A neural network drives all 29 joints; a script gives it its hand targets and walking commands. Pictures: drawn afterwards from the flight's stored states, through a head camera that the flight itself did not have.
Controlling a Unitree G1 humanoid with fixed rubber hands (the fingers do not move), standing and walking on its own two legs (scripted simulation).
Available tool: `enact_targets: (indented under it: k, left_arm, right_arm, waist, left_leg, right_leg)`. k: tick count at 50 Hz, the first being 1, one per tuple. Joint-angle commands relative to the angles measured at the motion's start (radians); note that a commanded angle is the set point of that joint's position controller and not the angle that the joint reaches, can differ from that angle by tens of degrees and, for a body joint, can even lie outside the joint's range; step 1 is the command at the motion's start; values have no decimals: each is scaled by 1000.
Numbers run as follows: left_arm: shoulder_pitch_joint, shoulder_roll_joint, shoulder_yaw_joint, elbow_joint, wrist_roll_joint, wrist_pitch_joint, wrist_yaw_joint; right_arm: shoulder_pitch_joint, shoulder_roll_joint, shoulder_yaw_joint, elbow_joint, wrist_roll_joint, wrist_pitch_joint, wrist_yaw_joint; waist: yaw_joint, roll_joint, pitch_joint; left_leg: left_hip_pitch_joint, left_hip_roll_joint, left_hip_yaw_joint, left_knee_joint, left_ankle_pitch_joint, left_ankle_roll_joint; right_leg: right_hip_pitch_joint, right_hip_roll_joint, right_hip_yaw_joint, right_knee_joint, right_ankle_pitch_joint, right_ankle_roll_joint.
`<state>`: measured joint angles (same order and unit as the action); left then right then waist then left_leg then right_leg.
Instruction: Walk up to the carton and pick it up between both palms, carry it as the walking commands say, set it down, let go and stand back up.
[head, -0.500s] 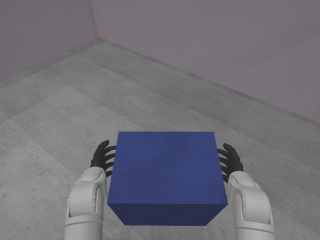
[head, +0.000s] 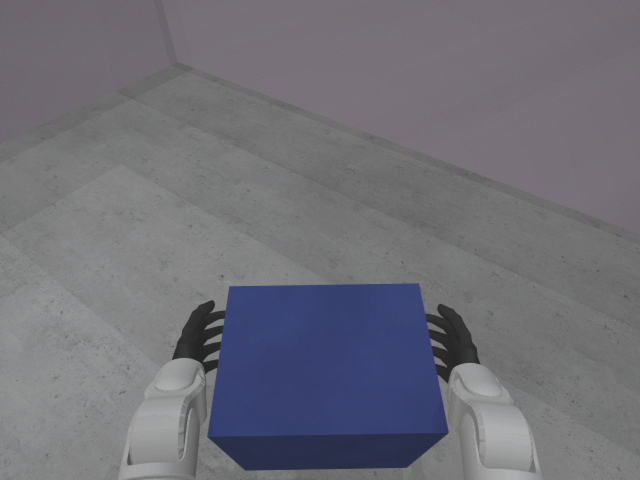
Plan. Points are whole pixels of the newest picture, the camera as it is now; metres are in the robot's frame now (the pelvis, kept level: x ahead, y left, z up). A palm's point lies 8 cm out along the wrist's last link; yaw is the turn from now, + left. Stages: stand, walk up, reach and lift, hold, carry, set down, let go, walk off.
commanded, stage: set down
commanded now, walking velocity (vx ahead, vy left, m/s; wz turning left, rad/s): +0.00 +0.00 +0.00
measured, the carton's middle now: (325, 384) +0.25 +0.00 -0.05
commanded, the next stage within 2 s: none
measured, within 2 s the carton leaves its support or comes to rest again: neither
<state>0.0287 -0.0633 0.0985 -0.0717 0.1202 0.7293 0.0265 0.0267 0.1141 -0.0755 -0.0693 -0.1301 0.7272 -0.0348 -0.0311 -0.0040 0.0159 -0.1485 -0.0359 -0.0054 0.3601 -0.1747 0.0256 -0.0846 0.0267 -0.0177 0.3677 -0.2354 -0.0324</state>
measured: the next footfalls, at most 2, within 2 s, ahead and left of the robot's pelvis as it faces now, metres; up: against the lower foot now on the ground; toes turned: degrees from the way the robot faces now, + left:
none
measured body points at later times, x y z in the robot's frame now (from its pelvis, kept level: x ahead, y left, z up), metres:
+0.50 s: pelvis -0.06 +0.01 -0.02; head -0.05 +0.01 +0.43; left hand +0.28 +0.16 -0.02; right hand +0.27 -0.16 -0.02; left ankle +0.01 +0.10 -0.75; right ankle -0.03 -0.10 -0.75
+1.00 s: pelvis -0.06 +0.01 -0.06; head +0.10 +0.01 +0.36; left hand +0.31 +0.17 -0.13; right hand +0.31 -0.16 -0.12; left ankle +0.01 +0.10 -0.75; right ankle -0.03 -0.10 -0.75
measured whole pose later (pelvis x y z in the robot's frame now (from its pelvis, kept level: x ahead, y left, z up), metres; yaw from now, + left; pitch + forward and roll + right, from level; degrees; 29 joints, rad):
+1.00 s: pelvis -0.06 +0.01 -0.06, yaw -2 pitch +21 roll -1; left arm -0.49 -0.12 0.42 0.49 0.27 0.28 -0.02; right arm -0.49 0.13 -0.42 0.51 -0.26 0.27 0.04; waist 0.00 -0.01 -0.03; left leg -0.95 -0.05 -0.02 0.85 -0.27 0.03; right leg -0.90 0.07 0.02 0.88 -0.34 -0.02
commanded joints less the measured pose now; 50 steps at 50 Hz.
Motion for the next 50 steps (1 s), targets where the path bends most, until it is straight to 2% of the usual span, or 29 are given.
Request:
enact_targets:
  k: [1,3,7,11,17,23,27,32,44,50]
  left_arm:
    - [-269,-510,-496,-129,-177,-27,-136]
    - [-259,-478,-446,-81,-141,-26,-130]
    - [-391,-486,-400,13,-110,-52,-123]
    - [-586,-595,-377,171,-104,-101,-138]
    - [-918,-911,-304,508,-68,-191,-231]
    - [-989,-945,-100,711,39,-241,-262]
    - [-993,-931,-55,725,76,-278,-270]
    - [-996,-925,-78,684,86,-339,-268]
    - [-985,-946,-220,627,39,-458,-269]
    - [-987,-946,-258,616,29,-470,-267]
  right_arm:
    - [-305,526,471,-126,168,-34,99]
    - [-308,491,437,-66,147,-32,101]
    - [-417,448,354,39,116,-66,121]
    - [-612,544,309,204,90,-121,155]
    - [-906,868,249,508,37,-200,242]
    - [-1012,907,102,684,-19,-255,273]
    - [-1014,903,52,719,-54,-294,279]
    - [-1005,880,46,708,-74,-359,279]
    - [-1001,896,195,634,-24,-473,281]
    - [-1007,890,225,624,-5,-482,288]
  waist:
    - [5,-42,-271]
    - [27,-22,-204]
    - [20,31,-104]
    - [19,33,-76]
    - [9,2,-170]
    - [40,-1,-198]
    - [41,3,-250]
    - [34,10,-336]
    - [30,19,-660]
    - [35,19,-761]
  left_leg:
    - [186,-34,-99,17,416,0]
    - [172,-32,-91,14,348,-1]
    - [157,-18,-79,20,119,-7]
    - [128,-5,-83,59,-66,0]
    - [55,3,-100,119,-164,18]
    - [-40,10,-99,156,-150,29]
    - [-62,3,-91,185,-88,25]
    - [-97,-11,-89,234,-1,15]
    - [-264,-41,-92,418,206,1]
    - [-366,-52,-93,497,213,-9]
  right_leg:
    - [52,14,111,-5,548,32]
    - [25,14,112,-16,429,29]
    - [-64,16,98,-5,134,8]
    - [-148,12,95,35,-53,-8]
    - [-245,12,114,82,-127,-27]
    - [-321,15,124,125,-128,-21]
    - [-358,20,128,149,-86,-16]
    - [-408,32,125,193,-11,-12]
    - [-560,63,108,379,189,-2]
    - [-680,79,97,470,190,7]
